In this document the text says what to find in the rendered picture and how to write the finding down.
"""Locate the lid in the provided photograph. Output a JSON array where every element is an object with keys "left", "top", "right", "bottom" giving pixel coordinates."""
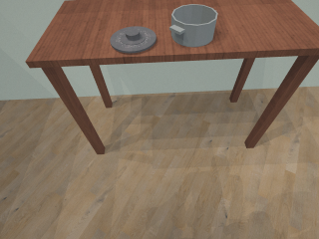
[{"left": 110, "top": 26, "right": 157, "bottom": 54}]

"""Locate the knob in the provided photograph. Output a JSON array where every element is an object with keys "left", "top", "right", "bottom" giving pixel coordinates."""
[{"left": 125, "top": 28, "right": 140, "bottom": 40}]

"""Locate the pot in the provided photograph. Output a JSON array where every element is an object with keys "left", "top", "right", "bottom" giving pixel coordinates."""
[{"left": 169, "top": 4, "right": 218, "bottom": 48}]

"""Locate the table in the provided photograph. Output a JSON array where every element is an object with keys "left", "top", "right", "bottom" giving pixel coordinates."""
[{"left": 25, "top": 0, "right": 319, "bottom": 154}]

